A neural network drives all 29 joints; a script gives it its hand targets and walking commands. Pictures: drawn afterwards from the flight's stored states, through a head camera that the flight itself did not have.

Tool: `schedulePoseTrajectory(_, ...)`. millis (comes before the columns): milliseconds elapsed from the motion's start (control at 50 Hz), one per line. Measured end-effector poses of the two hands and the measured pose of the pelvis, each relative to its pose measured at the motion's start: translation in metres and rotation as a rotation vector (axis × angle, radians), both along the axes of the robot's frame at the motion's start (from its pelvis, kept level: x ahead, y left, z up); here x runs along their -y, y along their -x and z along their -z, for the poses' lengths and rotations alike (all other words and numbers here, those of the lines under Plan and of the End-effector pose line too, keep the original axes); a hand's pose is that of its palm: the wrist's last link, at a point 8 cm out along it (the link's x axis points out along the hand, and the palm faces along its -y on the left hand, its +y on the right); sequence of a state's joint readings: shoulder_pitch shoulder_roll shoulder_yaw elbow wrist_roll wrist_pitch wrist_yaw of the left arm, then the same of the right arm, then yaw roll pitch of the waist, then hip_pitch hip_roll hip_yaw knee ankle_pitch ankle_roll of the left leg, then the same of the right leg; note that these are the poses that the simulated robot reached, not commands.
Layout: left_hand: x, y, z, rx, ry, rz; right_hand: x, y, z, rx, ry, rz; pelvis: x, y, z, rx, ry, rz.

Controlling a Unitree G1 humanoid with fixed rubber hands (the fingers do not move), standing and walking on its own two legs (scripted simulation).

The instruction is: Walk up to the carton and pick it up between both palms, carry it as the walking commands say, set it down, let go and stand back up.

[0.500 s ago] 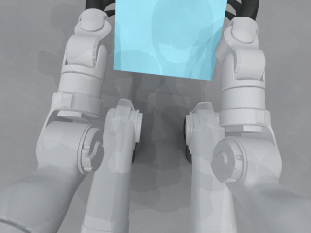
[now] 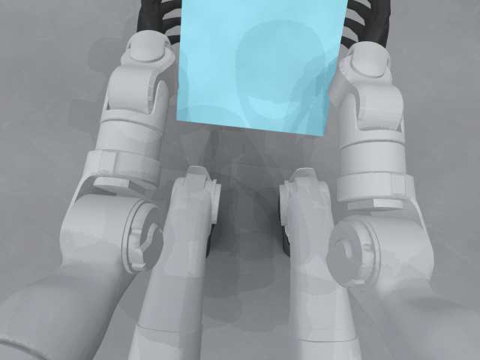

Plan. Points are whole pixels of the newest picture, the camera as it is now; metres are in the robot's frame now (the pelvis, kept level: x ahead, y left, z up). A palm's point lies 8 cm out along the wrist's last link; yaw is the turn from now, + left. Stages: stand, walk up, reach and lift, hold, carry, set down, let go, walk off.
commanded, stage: reach and lift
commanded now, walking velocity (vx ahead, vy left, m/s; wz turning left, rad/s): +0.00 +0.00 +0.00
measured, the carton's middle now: (258, 61) +0.52 +0.00 -0.14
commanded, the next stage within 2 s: none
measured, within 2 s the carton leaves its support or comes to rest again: neither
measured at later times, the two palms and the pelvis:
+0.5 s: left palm (132, 19) +0.50 +0.13 +0.02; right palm (398, 29) +0.49 -0.14 +0.02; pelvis +0.01 +0.00 +0.06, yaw +0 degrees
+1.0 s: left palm out of the picture +0.48 +0.13 +0.15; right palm out of the picture +0.47 -0.15 +0.15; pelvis +0.09 +0.00 +0.16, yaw +0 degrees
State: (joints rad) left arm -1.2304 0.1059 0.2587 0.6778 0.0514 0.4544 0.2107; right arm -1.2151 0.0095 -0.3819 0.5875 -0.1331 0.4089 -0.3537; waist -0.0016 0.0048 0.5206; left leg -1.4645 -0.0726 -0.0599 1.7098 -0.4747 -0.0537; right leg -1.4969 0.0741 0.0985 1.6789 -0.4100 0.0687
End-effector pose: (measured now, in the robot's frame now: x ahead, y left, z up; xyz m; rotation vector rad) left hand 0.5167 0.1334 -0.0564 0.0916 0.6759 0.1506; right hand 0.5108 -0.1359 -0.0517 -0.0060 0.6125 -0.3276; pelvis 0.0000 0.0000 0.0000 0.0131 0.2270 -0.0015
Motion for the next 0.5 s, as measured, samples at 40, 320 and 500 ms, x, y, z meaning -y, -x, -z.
schedulePoseTrajectory(40, 0.001, 0.001, -0.006, 0.001, 0.001, 0.0, 0.001, 0.001, -0.006, 0.0, 0.001, 0.0, 0.001, -0.001, -0.005, 0.005, -0.001, 0.0)
schedulePoseTrajectory(320, 0.003, 0.009, -0.045, 0.006, 0.003, 0.002, 0.003, 0.01, -0.046, 0.001, 0.011, -0.003, 0.004, -0.004, -0.036, 0.046, -0.008, 0.005)
schedulePoseTrajectory(500, 0.001, 0.017, -0.075, 0.004, 0.002, -0.002, 0.001, 0.016, -0.076, -0.005, 0.016, -0.013, 0.002, -0.008, -0.056, 0.048, -0.002, 0.004)
